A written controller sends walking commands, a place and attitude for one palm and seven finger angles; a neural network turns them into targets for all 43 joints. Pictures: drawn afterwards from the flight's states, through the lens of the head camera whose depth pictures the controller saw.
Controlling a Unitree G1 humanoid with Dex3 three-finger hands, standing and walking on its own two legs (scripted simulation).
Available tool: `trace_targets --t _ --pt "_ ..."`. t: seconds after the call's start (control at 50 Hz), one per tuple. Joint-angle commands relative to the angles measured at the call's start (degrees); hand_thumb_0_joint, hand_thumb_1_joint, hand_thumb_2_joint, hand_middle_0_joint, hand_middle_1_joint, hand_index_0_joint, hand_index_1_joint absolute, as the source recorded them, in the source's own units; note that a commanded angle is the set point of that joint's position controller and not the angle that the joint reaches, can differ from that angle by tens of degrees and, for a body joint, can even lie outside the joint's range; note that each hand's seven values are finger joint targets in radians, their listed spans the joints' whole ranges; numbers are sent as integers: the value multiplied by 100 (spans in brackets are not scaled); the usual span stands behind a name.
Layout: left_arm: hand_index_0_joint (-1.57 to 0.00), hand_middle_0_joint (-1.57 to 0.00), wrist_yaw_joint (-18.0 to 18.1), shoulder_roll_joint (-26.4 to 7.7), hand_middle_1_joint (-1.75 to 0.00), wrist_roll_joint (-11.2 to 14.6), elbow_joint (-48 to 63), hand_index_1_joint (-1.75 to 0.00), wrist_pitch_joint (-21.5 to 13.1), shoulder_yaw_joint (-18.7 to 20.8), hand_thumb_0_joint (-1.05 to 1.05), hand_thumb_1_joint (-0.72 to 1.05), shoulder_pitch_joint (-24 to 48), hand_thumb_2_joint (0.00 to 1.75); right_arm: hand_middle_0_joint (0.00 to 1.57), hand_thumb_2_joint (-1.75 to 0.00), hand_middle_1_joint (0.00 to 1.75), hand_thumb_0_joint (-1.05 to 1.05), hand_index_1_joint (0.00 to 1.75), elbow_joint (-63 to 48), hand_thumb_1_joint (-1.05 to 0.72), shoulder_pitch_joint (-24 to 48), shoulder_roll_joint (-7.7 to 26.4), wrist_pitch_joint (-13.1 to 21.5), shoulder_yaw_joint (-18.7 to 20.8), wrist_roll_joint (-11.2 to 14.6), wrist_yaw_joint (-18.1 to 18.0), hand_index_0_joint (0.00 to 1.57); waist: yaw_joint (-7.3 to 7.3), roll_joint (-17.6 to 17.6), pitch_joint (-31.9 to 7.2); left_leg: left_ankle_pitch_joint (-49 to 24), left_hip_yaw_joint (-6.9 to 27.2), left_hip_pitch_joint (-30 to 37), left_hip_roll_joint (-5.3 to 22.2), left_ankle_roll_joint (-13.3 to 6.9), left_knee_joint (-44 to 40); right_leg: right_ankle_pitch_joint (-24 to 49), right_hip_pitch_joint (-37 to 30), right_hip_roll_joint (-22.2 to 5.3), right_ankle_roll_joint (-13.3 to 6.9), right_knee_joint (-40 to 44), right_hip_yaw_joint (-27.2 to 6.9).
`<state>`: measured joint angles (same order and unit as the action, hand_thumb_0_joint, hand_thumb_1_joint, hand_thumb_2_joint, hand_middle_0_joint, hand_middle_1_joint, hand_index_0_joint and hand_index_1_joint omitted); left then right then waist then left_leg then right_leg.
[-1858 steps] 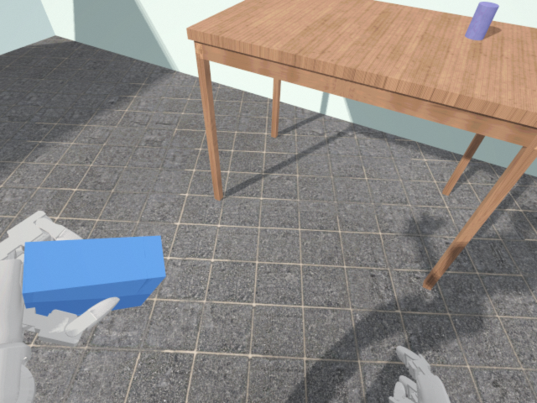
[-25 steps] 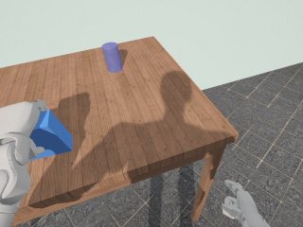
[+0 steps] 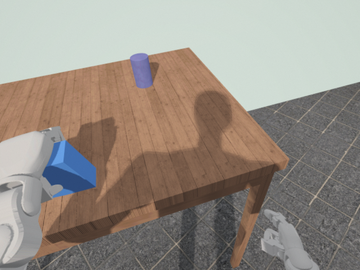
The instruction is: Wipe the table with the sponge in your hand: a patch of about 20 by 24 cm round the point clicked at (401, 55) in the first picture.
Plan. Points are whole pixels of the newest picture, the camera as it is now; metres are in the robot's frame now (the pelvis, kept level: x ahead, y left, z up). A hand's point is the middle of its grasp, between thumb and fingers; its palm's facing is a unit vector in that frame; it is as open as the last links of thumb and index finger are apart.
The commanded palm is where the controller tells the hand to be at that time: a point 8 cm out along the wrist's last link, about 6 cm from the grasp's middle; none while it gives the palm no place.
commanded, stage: lift the sponge slowly off the table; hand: left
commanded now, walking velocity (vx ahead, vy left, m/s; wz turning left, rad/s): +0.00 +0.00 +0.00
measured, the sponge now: (56, 177) +0.24 +0.31 +0.12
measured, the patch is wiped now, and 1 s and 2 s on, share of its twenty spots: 0.90 0.90 0.90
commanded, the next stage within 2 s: bring the sponge back beside the body in 1.94 s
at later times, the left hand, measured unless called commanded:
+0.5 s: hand (52, 164) +0.23 +0.28 +0.17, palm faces +0.16 -0.07 -0.99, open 9.2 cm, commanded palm +0.19 +0.28 +0.23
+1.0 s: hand (46, 155) +0.23 +0.28 +0.20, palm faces +0.16 -0.02 -0.99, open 9.2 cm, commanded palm +0.18 +0.28 +0.27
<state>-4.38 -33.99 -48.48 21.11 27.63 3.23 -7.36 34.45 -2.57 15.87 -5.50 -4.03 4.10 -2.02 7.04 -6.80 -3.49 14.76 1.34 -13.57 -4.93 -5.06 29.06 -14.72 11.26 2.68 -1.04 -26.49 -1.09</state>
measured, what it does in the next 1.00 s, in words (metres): stands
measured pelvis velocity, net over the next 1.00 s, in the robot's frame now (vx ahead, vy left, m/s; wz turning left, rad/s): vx -0.02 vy -0.04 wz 0.01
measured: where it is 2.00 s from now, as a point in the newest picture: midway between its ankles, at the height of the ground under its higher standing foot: outside the picture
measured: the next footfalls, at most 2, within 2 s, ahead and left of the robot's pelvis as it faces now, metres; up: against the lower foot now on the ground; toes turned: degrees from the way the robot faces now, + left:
none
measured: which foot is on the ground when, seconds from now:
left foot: down 0.00-1.00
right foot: down 0.00-1.00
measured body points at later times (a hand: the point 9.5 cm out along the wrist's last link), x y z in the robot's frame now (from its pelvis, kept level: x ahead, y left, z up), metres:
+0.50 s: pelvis +0.00 -0.02 +0.00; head -0.02 -0.06 +0.45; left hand +0.22 +0.28 +0.23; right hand +0.26 -0.20 -0.07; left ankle +0.00 +0.06 -0.74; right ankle -0.01 -0.12 -0.74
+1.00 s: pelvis -0.02 -0.04 +0.00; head -0.04 -0.09 +0.45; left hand +0.22 +0.27 +0.26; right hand +0.24 -0.23 -0.07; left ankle +0.00 +0.06 -0.74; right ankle -0.01 -0.12 -0.74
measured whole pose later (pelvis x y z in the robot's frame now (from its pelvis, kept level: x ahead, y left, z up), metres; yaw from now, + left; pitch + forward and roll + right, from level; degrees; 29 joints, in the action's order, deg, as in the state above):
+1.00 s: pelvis -0.02 -0.04 +0.00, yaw +1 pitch -3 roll +0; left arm -11.9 -39.5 -45.7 13.8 26.5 2.5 4.3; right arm 36.2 -1.0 16.4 -3.2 -4.7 4.2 -4.6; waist 7.9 -7.1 -1.4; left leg 12.4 2.8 -10.9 -3.6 -2.3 26.9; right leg -13.3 9.3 4.0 -3.8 -26.0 0.3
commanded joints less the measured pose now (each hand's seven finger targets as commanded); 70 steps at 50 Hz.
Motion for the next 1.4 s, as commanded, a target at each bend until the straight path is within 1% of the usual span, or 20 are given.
trace_targets --t 0.0,0.08,0.2,0.22,0.28,0.42,0.64,0.72,0.78,0.88,0.92,0.98,1.02,1.08,1.12,1.18,1.22,1.28,1.32,1.38 --pt "-120 -120 -98 -802 -160 190 600 -160 43 337 0 10 680 130 20 -90 30 0 30 -1030 -90 1252 554 350 244 1 -51 20 24 504 -608 -1254 502 289 460 327 -541 852 -244 -32 -301 265 84" --pt "-120 -120 -93 -618 -160 160 669 -160 58 101 0 10 980 130 20 -90 30 0 30 -1042 -90 1264 513 431 213 -3 -79 20 17 344 -515 -1074 599 324 502 367 -657 679 -145 0 -325 264 121" --pt "-120 -120 -102 -796 -160 45 558 -160 58 76 0 10 1756 130 20 -90 30 0 30 -981 -90 1327 516 490 181 -10 -169 20 -7 418 -613 -951 580 419 450 344 -714 590 -210 -21 -344 345 52" --pt "-120 -120 -104 -933 -160 -37 698 -160 87 161 0 10 1903 130 20 -90 30 0 30 -1050 -90 1534 488 554 153 29 -172 20 12 195 -700 -875 623 428 454 318 -745 572 -255 59 -422 308 -147" --pt "-120 -120 -150 -933 -160 0 621 -160 60 177 0 10 1744 130 20 -90 30 0 30 -982 -90 1392 503 545 169 -35 -149 20 74 245 -819 -1331 573 490 406 351 -666 858 -435 -30 -403 327 -2" --pt "-120 -120 -207 -1601 -160 -30 829 -160 60 765 0 10 1810 130 20 -90 30 0 30 -999 -90 1611 497 527 124 -31 -125 20 163 199 -959 -1516 546 439 341 275 -613 1131 -666 -5 -461 341 -315" --pt "-120 -120 -314 -2108 -160 -38 516 -160 -57 994 0 10 2435 130 20 -90 30 0 30 -899 -90 1460 548 521 141 -43 -235 20 121 151 -963 -1481 473 469 227 236 -480 1137 -728 -144 -440 426 -361" --pt "-120 -120 -362 -2195 -160 -33 623 -160 -153 1020 0 10 2707 130 20 -90 30 0 30 -951 -90 1649 508 596 135 15 -255 20 129 -18 -1057 -1424 537 572 220 240 -498 1069 -703 -109 -491 455 -590" --pt "-120 -120 -416 -2208 -160 10 165 -160 -187 1002 0 10 2747 130 20 -90 30 0 30 -849 -90 1414 578 547 173 -28 -300 20 101 222 -928 -1373 449 504 213 241 -470 1055 -659 -191 -408 495 -352" --pt "-120 -120 -474 -2277 -160 88 167 -160 -168 1102 0 10 2606 130 20 -90 30 0 30 -869 -90 1448 569 542 179 -23 -285 20 164 134 -960 -1366 454 436 214 255 -483 1073 -710 -224 -419 454 -383" --pt "-120 -120 -498 -2197 -160 59 396 -160 -128 995 0 10 2942 130 20 -90 30 0 30 -953 -90 1699 503 593 131 56 -267 20 111 49 -930 -1211 515 460 238 268 -533 843 -569 -156 -466 495 -639" --pt "-120 -120 -526 -2272 -160 122 200 -160 -130 1050 0 10 2860 130 20 -90 30 0 30 -911 -90 1509 565 534 163 -1 -296 20 149 198 -892 -1210 435 418 233 261 -507 892 -587 -244 -402 477 -386" --pt "-120 -120 -531 -2307 -160 96 377 -160 -96 1065 0 10 3026 130 20 -90 30 0 30 -962 -90 1743 514 584 131 63 -285 20 133 34 -896 -1082 504 440 234 275 -524 677 -490 -174 -463 509 -689" --pt "-120 -120 -565 -2410 -160 125 -245 -160 -82 1058 0 10 3249 130 20 -90 30 0 30 -850 -90 1460 606 513 154 16 -358 20 94 379 -737 -897 401 347 239 268 -497 484 -412 -265 -369 590 -475" --pt "-120 -120 -580 -2370 -160 63 -43 -160 -81 953 0 10 3614 130 20 -90 30 0 30 -934 -90 1717 541 610 125 80 -359 20 77 120 -797 -774 476 396 236 280 -517 273 -324 -217 -450 613 -765" --pt "-120 -120 -639 -2372 -160 84 -364 -160 -117 878 0 10 3723 130 20 -90 30 0 30 -864 -90 1522 592 597 144 37 -391 20 87 173 -869 -788 434 371 237 281 -527 331 -415 -304 -400 568 -485" --pt "-120 -120 -675 -2490 -160 38 -180 -160 -113 948 0 10 3856 130 20 -90 30 0 30 -931 -90 1701 555 660 125 82 -382 20 88 -32 -917 -733 499 383 224 284 -526 226 -396 -251 -458 584 -776" --pt "-120 -120 -724 -2467 -160 25 -525 -160 -168 869 0 10 4068 130 20 -90 30 0 30 -839 -90 1465 610 641 145 49 -407 20 56 196 -871 -751 460 358 241 278 -532 285 -393 -309 -405 570 -489" --pt "-120 -120 -746 -2611 -160 33 -137 -160 -172 1020 0 10 4037 130 20 -90 30 0 30 -960 -90 1687 552 695 131 73 -380 20 132 -92 -1069 -794 528 364 236 290 -518 319 -494 -283 -479 505 -779" --pt "-120 -120 -786 -2597 -160 72 -441 -160 -180 989 0 10 4079 130 20 -90 30 0 30 -872 -90 1477 598 621 144 42 -386 20 92 178 -927 -770 439 314 240 292 -497 300 -406 -338 -389 526 -506"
